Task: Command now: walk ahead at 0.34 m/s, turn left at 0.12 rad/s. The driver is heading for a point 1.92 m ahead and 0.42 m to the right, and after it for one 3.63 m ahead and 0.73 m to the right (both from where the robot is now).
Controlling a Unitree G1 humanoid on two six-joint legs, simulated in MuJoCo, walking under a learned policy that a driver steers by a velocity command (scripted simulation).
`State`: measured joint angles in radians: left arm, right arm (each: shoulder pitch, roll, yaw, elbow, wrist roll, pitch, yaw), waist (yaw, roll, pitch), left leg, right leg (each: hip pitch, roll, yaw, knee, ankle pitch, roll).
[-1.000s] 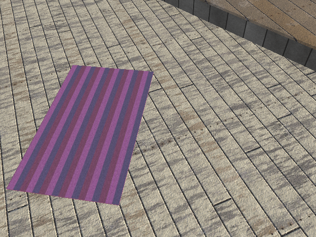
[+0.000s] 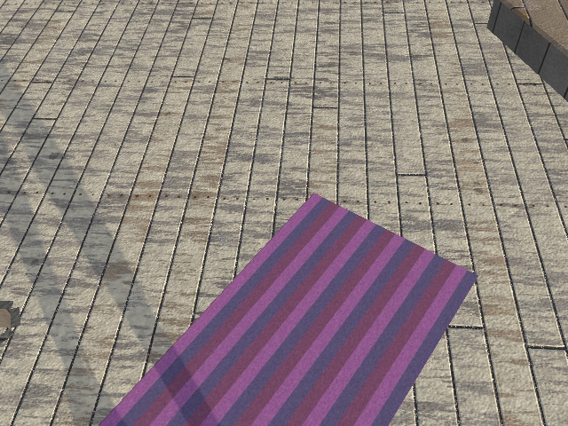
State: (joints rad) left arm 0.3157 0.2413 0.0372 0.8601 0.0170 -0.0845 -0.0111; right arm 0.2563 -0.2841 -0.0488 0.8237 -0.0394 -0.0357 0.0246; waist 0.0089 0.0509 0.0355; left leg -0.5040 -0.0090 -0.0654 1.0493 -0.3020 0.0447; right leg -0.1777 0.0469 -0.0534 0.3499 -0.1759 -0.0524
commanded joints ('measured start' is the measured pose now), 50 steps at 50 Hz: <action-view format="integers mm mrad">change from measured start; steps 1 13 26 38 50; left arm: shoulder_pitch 9 208 -24 -99 -14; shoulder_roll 110 7 48 186 177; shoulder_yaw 18 -17 33 67 69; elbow -20 57 -8 -94 -104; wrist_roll -7 -44 7 5 1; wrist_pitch -23 23 157 127 112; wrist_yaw -2 28 10 30 26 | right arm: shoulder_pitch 36 101 -88 -103 -110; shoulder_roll -25 -138 -74 -63 -57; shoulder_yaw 2 -5 -11 -32 -25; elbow -38 22 -7 -35 -55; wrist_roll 0 -2 11 27 29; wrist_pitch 0 -32 27 78 76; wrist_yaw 0 -49 -77 -57 -58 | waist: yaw -37 -15 5 -35 35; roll -136 154 89 -161 -165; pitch -20 -257 -85 47 -79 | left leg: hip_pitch -42 657 230 -84 -13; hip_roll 27 398 289 33 7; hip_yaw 45 -226 41 39 32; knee -102 -558 -800 -29 -205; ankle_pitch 70 1157 172 -76 -106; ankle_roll -33 194 185 -62 -81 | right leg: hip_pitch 49 -132 -183 -99 114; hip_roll -241 -43 -69 -257 -229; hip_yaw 126 52 14 377 424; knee -119 436 541 -114 -20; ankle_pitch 723 -231 -248 21 273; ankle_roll -143 3 56 -156 -194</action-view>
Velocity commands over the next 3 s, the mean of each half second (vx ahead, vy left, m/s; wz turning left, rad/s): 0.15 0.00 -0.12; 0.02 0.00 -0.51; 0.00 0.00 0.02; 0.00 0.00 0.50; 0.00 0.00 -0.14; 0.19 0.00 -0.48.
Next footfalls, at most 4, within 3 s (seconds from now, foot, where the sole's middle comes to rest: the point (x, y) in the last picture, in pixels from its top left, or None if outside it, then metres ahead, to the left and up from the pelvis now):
0.24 left None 0.23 0.10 -0.78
0.66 right None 0.11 -0.09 -0.78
1.18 left None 0.16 0.09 -0.78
1.48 right None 0.08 -0.09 -0.78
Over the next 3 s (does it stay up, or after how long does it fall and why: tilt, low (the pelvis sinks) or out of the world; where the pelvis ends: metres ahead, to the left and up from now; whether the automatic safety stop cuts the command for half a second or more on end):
stays up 0.13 0.06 0.00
